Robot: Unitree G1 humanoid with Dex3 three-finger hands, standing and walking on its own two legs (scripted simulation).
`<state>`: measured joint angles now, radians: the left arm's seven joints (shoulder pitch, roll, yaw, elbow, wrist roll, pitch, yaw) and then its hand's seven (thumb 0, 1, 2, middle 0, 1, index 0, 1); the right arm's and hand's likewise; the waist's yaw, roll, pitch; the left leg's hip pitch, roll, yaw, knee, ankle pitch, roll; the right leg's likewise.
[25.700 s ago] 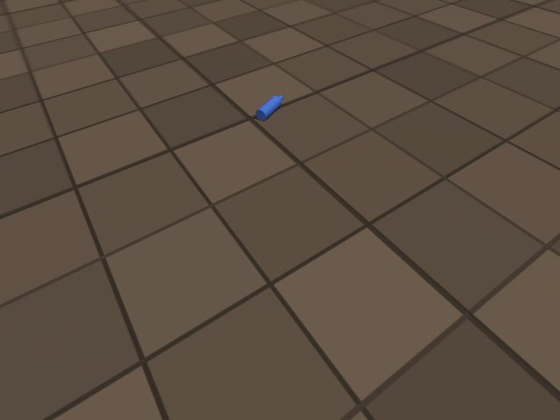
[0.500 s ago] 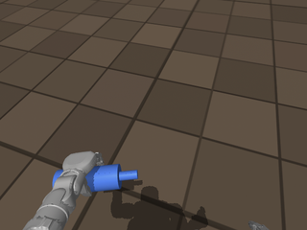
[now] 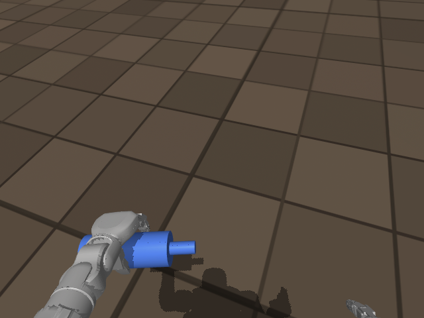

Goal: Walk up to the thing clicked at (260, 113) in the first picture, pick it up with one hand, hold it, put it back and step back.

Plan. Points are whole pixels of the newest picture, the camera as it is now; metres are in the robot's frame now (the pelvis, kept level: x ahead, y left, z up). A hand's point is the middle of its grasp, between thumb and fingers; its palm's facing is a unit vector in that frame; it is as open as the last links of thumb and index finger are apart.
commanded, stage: hold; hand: left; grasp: from above
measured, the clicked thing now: (140, 249) +0.30 +0.19 -0.09
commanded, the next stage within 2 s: crouch in 1.34 s
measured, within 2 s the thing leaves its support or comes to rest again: neither
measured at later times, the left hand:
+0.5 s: hand (123, 253) +0.27 +0.21 -0.03, palm faces -0.47 -0.05 -0.88, open 10.2 cm
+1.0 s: hand (119, 254) +0.27 +0.21 -0.02, palm faces -0.48 -0.05 -0.87, open 10.2 cm
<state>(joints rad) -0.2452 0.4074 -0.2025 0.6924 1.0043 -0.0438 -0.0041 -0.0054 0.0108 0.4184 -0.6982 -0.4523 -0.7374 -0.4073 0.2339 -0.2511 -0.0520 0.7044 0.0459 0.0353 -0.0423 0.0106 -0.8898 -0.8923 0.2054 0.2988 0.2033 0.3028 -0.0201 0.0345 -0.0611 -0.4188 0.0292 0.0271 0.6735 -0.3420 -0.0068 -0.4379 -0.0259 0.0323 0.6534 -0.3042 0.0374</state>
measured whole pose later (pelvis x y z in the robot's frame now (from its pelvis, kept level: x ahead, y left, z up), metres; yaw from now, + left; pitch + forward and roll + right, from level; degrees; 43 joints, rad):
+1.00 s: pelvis -0.02 -0.01 +0.01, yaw +0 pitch +0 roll +0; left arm -0.20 0.42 -0.21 0.58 0.98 -0.05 -0.09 -0.01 0.00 0.42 -0.68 -0.49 -0.72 -0.45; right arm 0.18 -0.25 -0.02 0.67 0.06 0.05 -0.06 0.01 -0.90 -0.90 0.20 0.30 0.20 0.30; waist 0.00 0.05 0.00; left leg -0.27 0.02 0.04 0.52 -0.25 -0.01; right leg -0.31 -0.03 0.04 0.53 -0.23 0.03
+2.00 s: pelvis -0.03 +0.00 -0.06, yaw +1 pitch +18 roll -1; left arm -0.49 0.42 -0.14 1.07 1.21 -0.15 0.31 -0.01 -0.02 0.46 -0.65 -0.57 -0.68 -0.54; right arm 0.21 -0.27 -0.08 0.71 -0.01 0.07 0.00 0.01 -0.90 -0.90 0.21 0.30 0.20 0.30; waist -0.07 0.00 -0.11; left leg -0.95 0.03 -0.02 1.10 -0.46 -0.01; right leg -0.95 -0.02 0.01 1.06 -0.42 0.04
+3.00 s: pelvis -0.08 +0.00 -0.35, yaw -2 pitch +37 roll -7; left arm -0.94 0.72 0.11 1.37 1.30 -0.24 0.34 -0.01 -0.04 0.51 -0.65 -0.56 -0.68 -0.53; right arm 0.19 -0.28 -0.01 0.72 -0.13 -0.04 0.14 0.00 -0.91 -0.90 0.21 0.30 0.20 0.30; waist -0.24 0.01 -0.09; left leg -2.13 -0.01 -0.12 2.19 -0.71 -0.01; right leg -2.09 -0.02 -0.02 2.10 -0.66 0.06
